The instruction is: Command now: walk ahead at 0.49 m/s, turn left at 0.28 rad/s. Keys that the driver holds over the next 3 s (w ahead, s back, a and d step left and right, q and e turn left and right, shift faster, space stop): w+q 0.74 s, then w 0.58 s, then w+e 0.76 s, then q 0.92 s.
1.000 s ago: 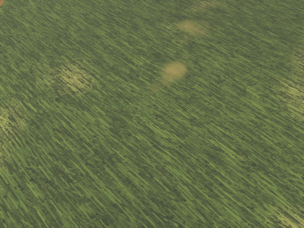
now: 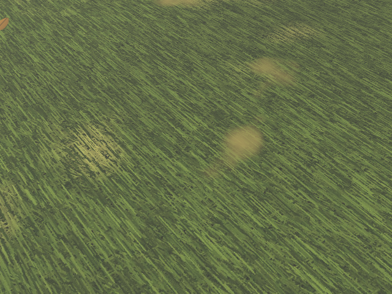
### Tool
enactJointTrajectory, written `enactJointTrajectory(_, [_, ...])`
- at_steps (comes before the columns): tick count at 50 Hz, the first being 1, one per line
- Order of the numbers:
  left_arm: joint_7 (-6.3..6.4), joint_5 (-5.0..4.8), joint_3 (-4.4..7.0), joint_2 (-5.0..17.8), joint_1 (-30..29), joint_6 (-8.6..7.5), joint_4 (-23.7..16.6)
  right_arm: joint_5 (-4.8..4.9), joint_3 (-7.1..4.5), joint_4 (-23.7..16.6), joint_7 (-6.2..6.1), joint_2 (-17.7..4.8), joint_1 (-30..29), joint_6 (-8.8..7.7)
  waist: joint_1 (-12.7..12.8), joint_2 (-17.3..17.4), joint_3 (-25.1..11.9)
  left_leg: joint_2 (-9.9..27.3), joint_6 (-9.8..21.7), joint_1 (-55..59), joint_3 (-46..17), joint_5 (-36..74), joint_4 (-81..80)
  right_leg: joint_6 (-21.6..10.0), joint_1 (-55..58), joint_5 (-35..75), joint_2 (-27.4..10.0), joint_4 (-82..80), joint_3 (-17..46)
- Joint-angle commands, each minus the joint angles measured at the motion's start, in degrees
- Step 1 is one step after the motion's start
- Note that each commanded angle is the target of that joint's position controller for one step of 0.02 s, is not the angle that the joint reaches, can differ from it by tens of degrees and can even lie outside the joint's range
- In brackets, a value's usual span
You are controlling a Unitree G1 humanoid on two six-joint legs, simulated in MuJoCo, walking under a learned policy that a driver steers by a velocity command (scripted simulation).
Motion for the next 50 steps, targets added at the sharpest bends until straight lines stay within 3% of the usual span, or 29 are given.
enactJointTrajectory(1, [0.96,0.45,1.03,6.3,-1.9,-1.46,-2.1,-0.36,-1.01,-1.7,-0.33,-2.2,4.6,1.38,-2.7,-6.4,0.8,2.9,-0.5,-3.7,-3.4,6.5,-2.9,-8.1,-2.3,4.2,-16.1,-14.9,9.9])
enactJointTrajectory(4, [2.17,0.59,1.09,7.3,0.0,-1.28,-1.7,-0.73,-1.31,-3.9,0.28,-2.5,-0.7,0.82,-1.5,-4.9,1.5,1.7,-1.1,-8.3,-4.1,16.0,-12.7,-7.1,1.6,7.9,-15.9,-15.2,5.9])
enactJointTrajectory(7, [2.98,0.22,1.04,8.4,1.6,-0.98,-1.8,-1.00,-0.72,-6.1,1.45,-1.5,-6.9,0.40,0.5,-4.2,2.4,0.7,-1.3,-7.0,0.2,22.5,-22.8,-5.7,4.0,9.6,-15.4,-15.8,1.3])
enactJointTrajectory(12, [3.41,-0.66,1.49,9.7,7.6,1.11,-0.2,-0.92,0.22,-11.3,3.56,-0.5,-15.5,0.41,3.6,-3.1,4.7,-0.3,0.2,-12.4,4.0,17.5,-30.4,-5.0,17.1,15.9,-19.0,-11.0,-1.8])
enactJointTrajectory(15, [3.77,-0.90,2.12,11.7,5.8,2.60,-1.5,-0.67,-0.55,-13.6,4.78,-2.5,-14.3,0.55,1.0,-5.8,1.8,-4.0,2.7,-5.8,8.7,8.7,-31.7,-3.2,20.2,38.2,-19.9,-2.3,-4.6])
enactJointTrajectory(16, [4.03,-0.83,2.37,12.5,5.0,3.08,-2.2,-0.61,-1.39,-13.4,4.93,-4.0,-10.6,0.72,-1.4,-7.4,-1.2,-6.4,3.9,0.2,10.5,6.1,-31.2,-2.5,20.0,48.4,-19.7,4.0,-5.5])
enactJointTrajectory(17, [4.26,-0.82,2.44,12.9,3.7,3.59,-2.9,-0.42,-2.81,-12.0,4.86,-6.5,-3.0,0.82,-5.6,-7.6,-5.4,-9.0,5.6,10.5,11.4,6.6,-33.1,-1.3,17.5,53.0,-18.4,14.4,-6.6])
enactJointTrajectory(18, [4.38,-0.79,2.13,12.5,3.4,3.50,-3.9,-0.33,-5.00,-9.8,3.96,-10.8,6.7,1.08,-10.3,-5.2,-10.5,-8.3,8.3,27.1,6.4,8.8,-36.4,1.0,7.5,44.1,-15.9,29.2,-7.0])
enactJointTrajectory(19, [3.42,1.02,-0.08,5.1,8.2,2.07,-6.4,-0.47,-6.56,-9.1,2.76,-17.5,10.8,1.47,-6.7,9.0,-16.7,6.9,16.8,48.7,-20.5,7.2,-37.4,4.4,-16.5,-0.1,-7.4,51.1,-5.8])
enactJointTrajectory(20, [2.27,-0.37,-0.78,5.0,7.0,-0.89,-8.1,-1.04,-5.63,-10.5,2.92,-16.1,11.4,0.87,-6.2,9.1,-25.1,15.0,24.0,58.1,-46.7,0.7,-48.7,4.7,-29.4,-25.7,0.4,62.3,7.6])
enactJointTrajectory(21, [1.58,-2.70,0.61,9.6,-0.6,-2.70,-9.9,-1.78,-4.50,-10.3,2.89,-11.8,10.6,0.52,-8.5,4.3,-19.1,12.5,19.5,55.3,-38.8,2.2,-50.5,2.9,-35.6,-21.2,-3.5,63.0,12.1])
enactJointTrajectory(22, [1.57,-3.03,0.46,9.4,-3.1,-3.44,-11.0,-1.47,-3.91,-10.9,2.73,-9.6,6.6,0.18,-6.6,1.0,-12.5,10.1,16.9,46.7,-29.5,6.8,-50.4,1.8,-35.7,-15.7,-6.2,58.6,11.4])
enactJointTrajectory(23, [2.06,-1.90,0.70,9.0,-3.1,-3.33,-10.3,-1.32,-3.31,-12.3,2.77,-7.8,1.9,0.09,-3.7,-3.6,-8.4,7.5,15.1,37.1,-22.8,12.5,-51.1,2.2,-31.9,-12.4,-8.6,53.3,10.9])
enactJointTrajectory(24, [2.38,-1.04,1.33,9.6,-2.2,-2.53,-10.0,-1.63,-2.74,-13.4,2.66,-6.2,-1.0,0.08,-1.5,-3.5,-6.3,5.4,14.0,30.2,-18.4,17.1,-52.3,2.8,-27.4,-10.5,-10.1,49.2,10.8])
enactJointTrajectory(25, [2.34,-0.68,1.56,9.4,-1.3,-1.56,-10.3,-1.91,-2.52,-14.0,2.51,-5.9,-2.0,0.14,-0.1,-2.6,-5.7,4.2,13.8,26.0,-16.8,18.8,-53.6,3.5,-24.2,-9.5,-10.6,47.1,10.8])
enactJointTrajectory(27, [2.50,0.17,1.50,7.7,-1.2,-0.23,-11.1,-1.49,-2.87,-14.1,1.94,-7.4,-1.2,-0.02,0.8,-1.8,-4.7,2.9,14.2,21.4,-13.6,23.4,-54.8,5.6,-22.7,-7.3,-10.3,42.0,9.5])
enactJointTrajectory(29, [2.84,0.56,1.28,6.9,-5.4,0.25,-13.0,-1.27,-3.38,-14.0,1.07,-9.2,0.8,0.00,-0.1,-1.1,-3.2,1.5,13.7,19.2,-11.3,24.3,-55.4,7.4,-23.8,-1.6,-9.3,34.3,8.6])
enactJointTrajectory(33, [2.42,-0.05,0.52,5.3,-14.0,-0.17,-15.9,-0.89,-3.54,-13.6,0.25,-9.6,4.1,0.70,-3.6,1.9,-2.1,-1.6,9.9,17.6,-9.3,16.3,-54.0,7.6,-19.8,12.3,-5.5,15.8,8.0])
enactJointTrajectory(36, [1.81,-0.82,0.75,6.6,-17.5,-0.67,-17.8,-0.60,-3.59,-12.8,0.21,-9.6,6.3,0.98,-4.9,3.2,-1.9,0.0,8.9,19.9,-13.0,12.2,-51.9,6.9,-17.7,14.1,-4.1,10.5,9.0])
enactJointTrajectory(39, [0.92,-0.83,1.41,8.9,-16.2,-1.60,-18.0,-0.83,-3.41,-12.7,-0.31,-8.8,6.7,1.41,-3.9,4.4,-2.3,2.9,8.1,25.8,-17.2,11.6,-47.2,5.0,-16.5,9.8,-4.5,7.7,10.1])
enactJointTrajectory(41, [0.80,-0.43,2.07,9.8,-10.6,-2.23,-16.5,-1.17,-3.10,-12.7,-0.39,-8.0,6.1,1.75,-1.0,5.5,-3.8,2.3,6.8,27.3,-17.4,18.4,-42.2,2.6,-9.7,6.8,-3.7,5.3,8.0])
enactJointTrajectory(42, [1.02,0.29,2.88,11.6,-4.6,-2.54,-15.2,-1.49,-2.33,-13.2,-0.14,-6.1,5.9,1.70,1.7,4.4,-8.3,-0.9,5.2,25.7,-15.1,22.3,-34.1,0.3,0.1,6.9,-5.5,5.5,9.0])
enactJointTrajectory(43, [1.26,0.89,3.60,14.8,4.0,-2.51,-14.4,-2.54,-1.18,-14.1,0.00,-3.6,7.8,1.57,4.1,-2.7,-16.6,-5.1,2.9,17.0,-10.8,11.2,-17.9,-3.8,16.0,6.7,-15.1,7.7,19.5])
enactJointTrajectory(44, [0.70,0.55,4.92,18.3,10.0,-1.61,-11.0,-0.28,-0.41,-14.0,0.20,-0.9,17.0,0.92,0.9,-23.7,-21.7,-12.5,-1.0,-3.4,-5.5,-16.4,-0.1,-13.2,31.9,-8.0,-25.6,0.2,46.7])
enactJointTrajectory(45, [0.33,-1.23,3.58,12.7,9.3,-1.49,-11.8,0.39,-1.18,-12.8,0.04,-6.6,14.8,0.69,2.8,-16.1,-16.8,-9.2,-1.0,-10.9,-8.8,-17.2,6.7,-11.9,30.1,-21.5,-25.6,-3.3,51.1])
enactJointTrajectory(46, [0.52,-1.34,2.71,9.7,5.9,-1.16,-12.5,0.14,-1.83,-14.0,0.09,-9.2,7.3,0.66,4.0,-9.8,-9.3,-7.2,-0.9,-13.1,-7.8,-11.7,7.8,-9.4,23.0,-20.7,-23.4,-3.9,42.4])
enactJointTrajectory(47, [0.60,-0.59,2.18,9.0,2.6,-0.75,-13.3,-0.76,-1.70,-15.1,0.00,-8.8,3.0,0.63,3.0,-5.2,-5.5,-4.9,-0.9,-11.3,-5.4,-7.6,6.1,-8.3,15.6,-13.7,-21.1,-4.7,35.5])
enactJointTrajectory(48, [0.64,-0.17,1.84,8.2,0.7,-0.48,-13.1,-1.59,-1.73,-16.0,0.15,-7.9,0.7,0.37,1.8,-4.6,-2.9,-3.1,-1.0,-10.1,-4.6,-4.8,2.5,-8.4,10.2,-7.4,-19.2,-5.9,31.2])
enactJointTrajectory(50, [0.76,0.19,1.28,6.9,0.2,-0.62,-12.7,-1.43,-1.58,-16.0,0.57,-6.0,1.9,0.38,-0.3,-7.6,-3.1,-0.8,-1.1,-5.5,-2.9,-2.5,-2.2,-8.0,5.9,0.1,-16.2,-8.0,25.2])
